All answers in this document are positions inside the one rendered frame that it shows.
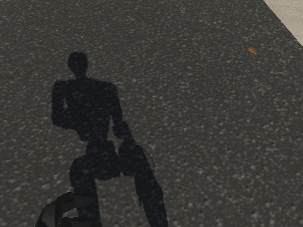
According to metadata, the robot left hand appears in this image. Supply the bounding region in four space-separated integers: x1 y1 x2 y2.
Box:
35 192 102 227

